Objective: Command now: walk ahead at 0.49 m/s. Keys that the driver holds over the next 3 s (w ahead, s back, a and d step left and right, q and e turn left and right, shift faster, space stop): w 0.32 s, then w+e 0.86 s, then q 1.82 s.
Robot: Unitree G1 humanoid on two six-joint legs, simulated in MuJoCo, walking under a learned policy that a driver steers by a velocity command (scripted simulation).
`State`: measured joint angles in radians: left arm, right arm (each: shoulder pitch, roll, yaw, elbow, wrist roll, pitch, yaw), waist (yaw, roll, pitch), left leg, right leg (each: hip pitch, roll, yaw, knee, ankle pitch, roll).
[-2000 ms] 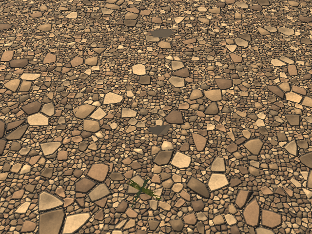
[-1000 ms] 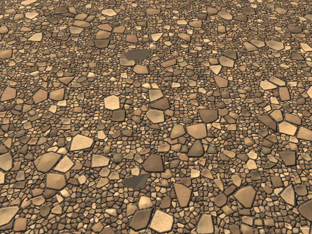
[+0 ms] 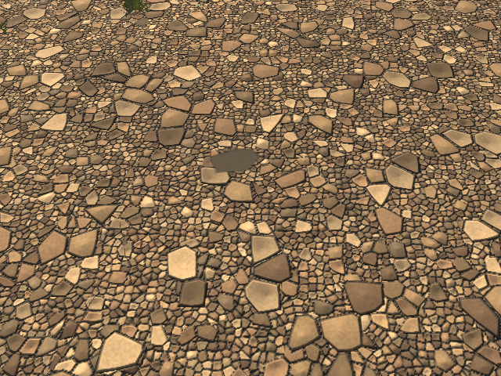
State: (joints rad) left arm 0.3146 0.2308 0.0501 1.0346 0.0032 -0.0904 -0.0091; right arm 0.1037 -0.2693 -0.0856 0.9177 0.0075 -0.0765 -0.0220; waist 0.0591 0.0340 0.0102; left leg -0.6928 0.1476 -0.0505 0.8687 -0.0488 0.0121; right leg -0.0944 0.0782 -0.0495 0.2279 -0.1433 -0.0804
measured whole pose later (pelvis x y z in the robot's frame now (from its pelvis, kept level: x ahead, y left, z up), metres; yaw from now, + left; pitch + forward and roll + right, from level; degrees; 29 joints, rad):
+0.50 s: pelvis +0.28 +0.08 +0.00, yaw -3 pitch +0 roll +1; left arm 0.18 0.28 0.07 0.97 -0.03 -0.06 0.01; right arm 0.26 -0.23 -0.06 0.97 -0.02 -0.10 0.02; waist -0.02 -0.04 0.02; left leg -0.15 -0.04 0.11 0.29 -0.16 0.06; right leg -0.65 -0.11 0.07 1.06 -0.19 -0.04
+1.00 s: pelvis +0.55 -0.01 -0.01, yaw -19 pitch +1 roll +0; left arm 0.25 0.26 0.08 0.84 -0.01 -0.06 -0.02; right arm 0.13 -0.28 -0.06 0.83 0.00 -0.13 -0.01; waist 0.02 0.02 0.04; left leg -0.54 0.08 -0.05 1.12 -0.35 -0.01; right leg -0.27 0.11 0.02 0.41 -0.16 -0.11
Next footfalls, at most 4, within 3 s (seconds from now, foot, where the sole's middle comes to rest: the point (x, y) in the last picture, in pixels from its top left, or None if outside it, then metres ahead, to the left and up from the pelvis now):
0.26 left None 0.32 0.17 -0.79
0.82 right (312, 345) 0.60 -0.09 -0.79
1.28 left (284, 242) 0.94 -0.01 -0.79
1.72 right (351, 269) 0.85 -0.21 -0.79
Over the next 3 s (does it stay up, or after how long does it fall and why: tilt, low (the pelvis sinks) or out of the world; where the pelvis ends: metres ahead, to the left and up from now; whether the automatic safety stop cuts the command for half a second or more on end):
stays up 0.81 -0.05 -0.01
